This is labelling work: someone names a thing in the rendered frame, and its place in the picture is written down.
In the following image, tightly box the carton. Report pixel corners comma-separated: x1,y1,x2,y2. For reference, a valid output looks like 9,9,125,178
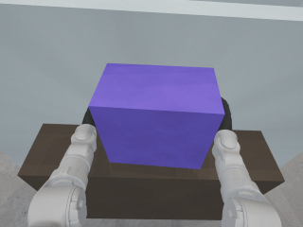
88,62,225,169

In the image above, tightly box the left robot forearm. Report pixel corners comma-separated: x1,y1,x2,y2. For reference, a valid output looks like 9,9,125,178
27,124,97,225

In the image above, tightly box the right robot upper arm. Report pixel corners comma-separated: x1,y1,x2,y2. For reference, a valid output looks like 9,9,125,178
221,196,281,227

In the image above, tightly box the right robot forearm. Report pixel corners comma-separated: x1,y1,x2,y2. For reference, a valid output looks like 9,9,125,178
212,130,282,227

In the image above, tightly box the robot right hand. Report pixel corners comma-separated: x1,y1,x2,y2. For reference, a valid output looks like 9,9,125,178
217,97,232,132

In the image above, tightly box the pedestal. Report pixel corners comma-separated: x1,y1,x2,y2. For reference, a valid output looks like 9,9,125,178
17,123,285,220

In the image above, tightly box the robot left hand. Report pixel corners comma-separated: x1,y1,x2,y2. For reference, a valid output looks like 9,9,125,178
81,107,96,127

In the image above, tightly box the left robot upper arm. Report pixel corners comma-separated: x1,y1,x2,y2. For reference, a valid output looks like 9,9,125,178
28,185,87,227

